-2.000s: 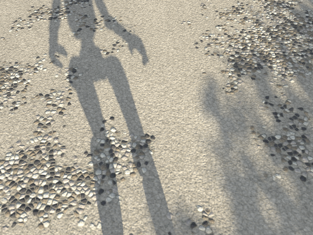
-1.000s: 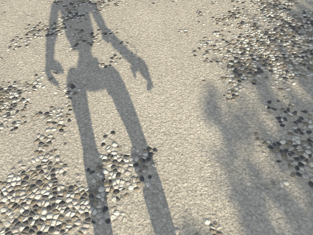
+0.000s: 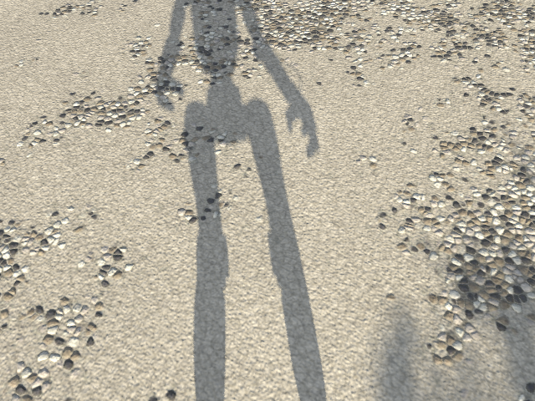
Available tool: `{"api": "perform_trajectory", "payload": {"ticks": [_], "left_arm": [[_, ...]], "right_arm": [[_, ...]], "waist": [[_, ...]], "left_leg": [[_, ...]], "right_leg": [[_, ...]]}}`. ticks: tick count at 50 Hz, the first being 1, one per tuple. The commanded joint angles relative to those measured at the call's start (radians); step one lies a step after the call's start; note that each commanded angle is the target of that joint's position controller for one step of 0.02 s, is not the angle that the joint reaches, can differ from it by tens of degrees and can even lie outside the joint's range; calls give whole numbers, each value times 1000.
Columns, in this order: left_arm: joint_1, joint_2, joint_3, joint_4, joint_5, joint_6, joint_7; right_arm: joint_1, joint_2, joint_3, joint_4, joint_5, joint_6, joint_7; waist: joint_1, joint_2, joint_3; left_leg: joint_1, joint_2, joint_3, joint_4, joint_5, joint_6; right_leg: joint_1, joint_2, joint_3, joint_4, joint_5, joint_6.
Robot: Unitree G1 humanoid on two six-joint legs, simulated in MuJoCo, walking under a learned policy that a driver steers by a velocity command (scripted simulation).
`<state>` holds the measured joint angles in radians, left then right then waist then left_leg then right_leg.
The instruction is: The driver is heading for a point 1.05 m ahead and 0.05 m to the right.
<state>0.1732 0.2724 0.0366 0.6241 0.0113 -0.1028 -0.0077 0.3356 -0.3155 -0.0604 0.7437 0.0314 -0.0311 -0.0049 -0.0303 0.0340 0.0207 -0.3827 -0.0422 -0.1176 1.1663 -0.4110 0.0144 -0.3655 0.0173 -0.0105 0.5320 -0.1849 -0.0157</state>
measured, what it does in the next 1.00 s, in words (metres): walks ahead: left foot, then right foot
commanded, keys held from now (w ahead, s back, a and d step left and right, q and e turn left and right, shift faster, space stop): w+q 0.14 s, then w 0.08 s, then w+e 0.78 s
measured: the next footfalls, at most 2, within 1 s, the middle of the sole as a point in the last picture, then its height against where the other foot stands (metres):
left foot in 0.40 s outside the picture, level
right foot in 0.92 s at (314, 341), level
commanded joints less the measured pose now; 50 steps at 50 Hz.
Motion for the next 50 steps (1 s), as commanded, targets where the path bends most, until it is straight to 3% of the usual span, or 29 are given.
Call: {"api": "perform_trajectory", "payload": {"ticks": [1,3,6,9,12,15,17,18,19,20,21,22,23,24,25,26,28,30,32,37,40,42,44,45,46,47,48,49,50], "left_arm": [[83,109,38,-19,8,-5,7],[84,103,41,2,0,-14,7],[102,134,56,36,-5,-17,9],[117,154,61,66,-6,-9,10],[157,174,64,105,-21,1,8],[217,197,66,154,-46,19,2],[222,219,70,173,-51,32,5],[214,234,72,179,-51,37,8],[196,235,69,183,-53,41,11],[195,204,54,178,-44,37,14],[215,102,20,137,-12,27,11],[293,61,6,139,-33,12,9],[225,170,38,139,-59,8,7],[164,170,42,116,-67,8,6],[137,150,41,117,-54,13,12],[143,143,47,121,-41,26,15],[192,98,43,141,-45,54,12],[170,80,41,127,-43,71,14],[122,76,40,105,-38,73,14],[-42,45,19,47,-32,62,-22],[-118,56,19,1,-33,65,-40],[-134,71,25,-24,-31,68,-50],[-72,107,45,-28,-30,75,-52],[42,142,68,-5,-33,79,-48],[210,202,103,40,-36,85,-34],[292,309,133,58,-42,95,-11],[240,347,125,12,-36,74,-20],[234,247,97,5,-33,56,-31],[206,210,86,12,-28,43,-31]], "right_arm": [[-56,-93,-30,-107,-5,-8,5],[-61,-60,-24,-111,-2,5,11],[-123,-34,-16,-137,-11,12,15],[-185,-10,-4,-148,-12,1,28],[-289,13,12,-170,-14,-16,43],[-376,3,15,-202,-14,-31,55],[-376,-29,5,-207,-14,-41,61],[-323,-56,-8,-195,-15,-45,59],[-197,-92,-29,-158,-18,-46,52],[-41,-149,-56,-113,-25,-43,38],[111,-239,-76,-90,-49,-33,17],[92,-231,-65,-98,-52,-31,15],[43,-145,-44,-96,-40,-33,18],[-3,-105,-30,-85,-29,-36,20],[-62,-72,-22,-75,-29,-43,25],[-106,-40,-15,-71,-33,-54,29],[-148,-28,-20,-56,-43,-73,30],[-161,-42,-28,-34,-46,-88,26],[-150,-57,-34,-12,-50,-91,16],[-101,-112,-48,22,-39,-76,-2],[-57,-138,-58,48,-21,-56,-4],[-50,-156,-65,56,-11,-40,-5],[-65,-188,-73,51,-3,-25,-10],[-78,-193,-74,47,2,-16,-12],[-77,-171,-63,42,1,-15,-14],[-30,-74,-33,10,-37,-24,-14],[0,-12,-3,-35,-40,-59,-3],[-121,-115,-25,-49,-3,-87,9],[-169,-118,-24,-69,15,-103,15]], "waist": [[56,-139,-15],[50,-150,-8],[56,-111,11],[74,-89,16],[106,-74,49],[112,-84,76],[83,-107,59],[42,-124,17],[-38,-121,-62],[-109,-117,-171],[-134,57,-338],[-84,215,-469],[-103,110,-327],[-75,104,-185],[-38,53,-113],[-4,77,-73],[39,79,-46],[54,47,-4],[47,31,22],[-13,-2,67],[-36,-7,90],[-26,4,82],[25,38,11],[94,36,-54],[179,5,-143],[160,-203,-213],[85,-308,-362],[153,-156,-327],[134,-134,-198]], "left_leg": [[-322,130,-19,56,113,-17],[-305,138,7,19,139,-26],[-360,148,7,-94,202,-41],[-336,141,25,-275,327,-36],[-273,117,79,-450,398,-16],[-251,101,117,-562,350,11],[-191,76,127,-622,285,35],[-90,51,140,-652,272,51],[107,24,161,-705,327,78],[383,67,122,-675,374,107],[737,333,-195,-642,378,190],[826,490,-563,-778,258,302],[705,448,-461,-821,191,266],[578,403,-299,-846,195,229],[453,355,-211,-888,223,204],[365,324,-138,-926,267,191],[255,305,-42,-996,335,191],[218,307,39,-1034,410,194],[231,300,110,-1046,446,189],[289,297,241,-1057,463,164],[401,330,270,-1023,486,147],[463,344,293,-959,613,128],[491,337,323,-801,945,103],[465,315,346,-632,1053,83],[341,270,366,-393,983,45],[3,176,369,-39,413,-16],[-296,-20,140,224,-201,-51],[-402,39,10,255,-143,-28],[-433,79,25,197,-55,-2]], "right_leg": [[289,-280,319,-304,-33,-141],[264,-262,222,-340,56,-151],[290,-281,135,-369,169,-175],[311,-265,44,-380,233,-171],[310,-257,-12,-392,252,-168],[377,-286,20,-369,319,-174],[427,-304,39,-311,443,-161],[430,-297,34,-244,582,-146],[390,-262,0,-105,689,-118],[246,-212,-26,88,601,-80],[-67,-108,-61,451,131,-22],[-269,4,75,695,-412,7],[-356,-51,145,758,-375,7],[-389,-95,109,738,-298,1],[-360,-129,98,692,-220,6],[-317,-154,103,655,-159,10],[-233,-168,107,645,-89,24],[-260,-173,117,609,-40,38],[-306,-171,127,521,49,46],[-289,-150,43,232,233,22],[-326,-142,15,147,184,-11],[-311,-116,-20,116,105,-42],[-179,-45,-83,117,3,-83],[-28,5,-110,93,-9,-112],[234,46,-93,42,40,-150],[530,-154,260,1,23,-245],[728,-349,843,-192,-184,-429],[713,-346,802,-266,-218,-372],[595,-313,655,-262,-164,-331]]}}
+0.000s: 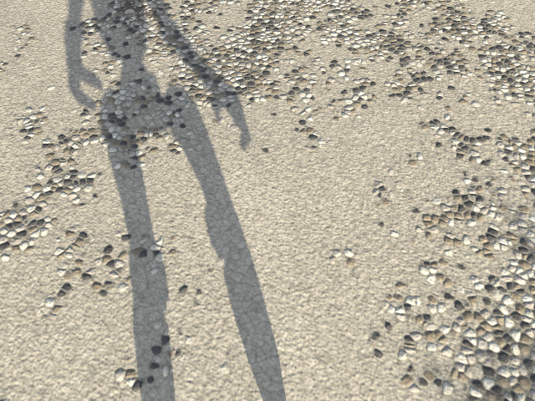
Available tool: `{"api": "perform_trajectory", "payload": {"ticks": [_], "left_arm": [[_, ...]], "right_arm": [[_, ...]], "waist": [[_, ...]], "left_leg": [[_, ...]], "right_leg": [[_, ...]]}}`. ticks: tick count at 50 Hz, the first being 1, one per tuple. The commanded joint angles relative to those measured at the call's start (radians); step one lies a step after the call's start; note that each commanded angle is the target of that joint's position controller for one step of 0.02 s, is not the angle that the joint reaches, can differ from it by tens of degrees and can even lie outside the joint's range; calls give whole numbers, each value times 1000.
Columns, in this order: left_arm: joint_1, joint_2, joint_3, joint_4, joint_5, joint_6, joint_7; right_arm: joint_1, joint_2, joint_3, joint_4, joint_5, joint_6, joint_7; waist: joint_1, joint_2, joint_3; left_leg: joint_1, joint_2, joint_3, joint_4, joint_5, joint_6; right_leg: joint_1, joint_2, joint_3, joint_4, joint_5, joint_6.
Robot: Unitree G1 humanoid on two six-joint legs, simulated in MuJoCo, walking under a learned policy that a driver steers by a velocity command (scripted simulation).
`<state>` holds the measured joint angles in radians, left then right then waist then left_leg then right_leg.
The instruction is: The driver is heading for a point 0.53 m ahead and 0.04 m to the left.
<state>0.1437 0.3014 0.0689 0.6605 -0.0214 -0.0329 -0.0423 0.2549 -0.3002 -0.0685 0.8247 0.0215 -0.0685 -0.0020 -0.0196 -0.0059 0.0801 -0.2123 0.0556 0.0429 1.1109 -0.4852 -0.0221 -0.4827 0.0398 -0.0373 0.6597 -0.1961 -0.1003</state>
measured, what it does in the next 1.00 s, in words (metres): walks ahead: left foot, then right foot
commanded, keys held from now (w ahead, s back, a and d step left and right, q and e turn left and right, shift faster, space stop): w+e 0.14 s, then w+q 0.34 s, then no key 0.52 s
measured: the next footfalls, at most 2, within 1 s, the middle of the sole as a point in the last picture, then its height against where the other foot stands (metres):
left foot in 0.46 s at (232, 394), level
right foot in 0.92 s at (314, 330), level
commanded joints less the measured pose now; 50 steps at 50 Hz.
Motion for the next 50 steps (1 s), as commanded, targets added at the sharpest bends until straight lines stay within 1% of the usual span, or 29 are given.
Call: {"api": "perform_trajectory", "payload": {"ticks": [1,2,3,5,7,10,12,17,20,21,22,23,24,25,26,27,28,29,31,34,37,41,43,45,46,47,48,49,50], "left_arm": [[170,157,46,-29,4,-32,6],[118,122,35,-42,9,-33,10],[92,111,29,-59,20,-34,16],[93,123,33,-60,17,-38,25],[120,145,39,-49,12,-39,39],[146,125,29,-22,12,-38,52],[176,133,27,0,14,-41,50],[234,150,31,61,16,-38,45],[216,164,37,77,15,-26,54],[198,173,39,74,17,-22,57],[176,171,37,68,20,-14,61],[172,152,26,53,27,-11,69],[267,84,2,17,45,-28,65],[276,58,-12,27,35,-49,56],[202,132,1,13,4,-68,43],[126,138,1,-5,-7,-76,39],[87,134,2,-10,12,-76,41],[88,137,9,-11,31,-68,46],[149,93,1,7,33,-44,52],[157,60,-9,16,34,-22,66],[94,48,-12,15,31,-17,67],[1,49,-9,-1,26,-21,58],[-17,57,-5,-6,30,-25,54],[11,58,-2,6,37,-32,51],[36,77,3,14,45,-38,53],[50,132,12,12,54,-40,61],[42,120,10,21,52,-30,64],[49,50,-2,22,42,-17,63],[36,30,-8,30,33,-7,60]], "right_arm": [[-88,-118,-13,-138,5,-72,3],[-79,-129,-20,-127,-18,-68,-3],[-61,-131,-24,-122,-24,-56,-1],[-50,-108,-21,-120,-35,-36,0],[-98,-84,-12,-136,-39,-24,-3],[-172,-47,8,-137,-30,-25,8],[-232,-37,17,-146,-20,-31,19],[-312,-71,14,-183,-4,-42,43],[-267,-84,10,-185,-2,-43,60],[-209,-102,0,-172,-3,-41,60],[-93,-129,-19,-139,-7,-38,56],[48,-174,-39,-109,-10,-34,49],[147,-276,-63,-109,-15,-31,44],[164,-219,-49,-97,-1,-26,47],[113,-163,-30,-112,-1,-23,43],[44,-139,-21,-134,-14,-17,36],[-3,-116,-11,-140,-20,-13,35],[-23,-92,-1,-141,-24,-15,32],[-47,-83,6,-132,-31,-16,28],[-57,-117,-2,-107,-30,-12,15],[-47,-120,0,-84,-22,8,2],[-15,-112,7,-43,-24,32,-8],[-21,-108,10,-30,-26,41,-7],[-45,-93,16,-22,-16,47,-7],[-24,-85,20,-13,-17,44,-6],[22,-73,23,-16,-41,32,-4],[122,-47,29,7,-45,24,-3],[96,-58,32,22,-42,28,-5],[59,-63,31,13,-36,40,-5]], "waist": [[74,-5,-182],[39,-12,-148],[14,-35,-141],[2,-32,-136],[11,-25,-109],[53,-63,-91],[89,-78,-71],[122,-66,-14],[85,-76,-31],[53,-86,-74],[-12,-71,-151],[-75,-30,-248],[-47,172,-378],[-49,280,-428],[-70,171,-319],[-58,85,-227],[-30,8,-152],[-3,5,-145],[41,57,-154],[52,77,-174],[21,81,-191],[-20,82,-164],[-20,84,-147],[14,74,-140],[26,43,-152],[-9,-25,-205],[-55,-123,-270],[-8,-112,-290],[-2,-110,-269]], "left_leg": [[-555,27,-134,159,94,39],[-487,54,-137,75,142,34],[-428,65,-141,46,175,27],[-394,58,-121,-24,210,-5],[-406,41,-107,-137,289,-37],[-373,31,-84,-379,515,-51],[-333,18,-65,-476,632,-41],[-450,14,-73,-569,556,33],[-417,-14,-55,-588,424,86],[-323,-49,-27,-587,391,106],[-158,-93,9,-609,413,132],[79,-56,-67,-597,460,171],[438,177,-485,-606,410,324],[573,289,-835,-778,318,413],[497,277,-736,-792,322,362],[359,247,-579,-779,492,325],[219,212,-457,-777,715,303],[141,181,-381,-782,859,286],[49,137,-292,-806,1020,282],[17,106,-194,-815,1141,277],[34,71,-140,-810,1081,227],[97,93,-173,-791,962,207],[122,114,-208,-755,936,215],[120,104,-225,-686,885,195],[89,70,-223,-651,818,157],[25,8,-200,-603,681,116],[-81,-32,-180,-591,455,58],[-96,-43,-166,-583,306,29],[-107,-42,-161,-607,267,19]], "right_leg": [[567,-287,565,-382,-43,-209],[462,-251,480,-388,73,-190],[395,-229,444,-409,138,-187],[329,-210,391,-430,254,-200],[284,-185,336,-440,286,-192],[280,-145,230,-451,244,-138],[276,-154,211,-464,172,-119],[483,-258,227,-435,208,-113],[572,-283,187,-362,431,-81],[576,-269,157,-295,613,-65],[554,-230,108,-149,779,-42],[435,-187,63,63,733,-5],[79,-53,17,441,301,75],[-164,62,102,643,-350,111],[-249,-6,172,704,-330,99],[-238,-51,149,677,-266,94],[-210,-86,124,608,-230,101],[-147,-116,122,536,-205,107],[-53,-121,105,448,-170,135],[-18,-106,81,287,-62,166],[24,-95,73,117,112,167],[35,-86,87,-25,167,153],[42,-81,91,-73,106,135],[117,-71,81,-198,150,102],[226,-97,111,-276,375,74],[370,-183,187,-216,720,31],[514,-254,247,-136,866,-68],[531,-262,265,-125,810,-106],[506,-250,270,-133,690,-97]]}}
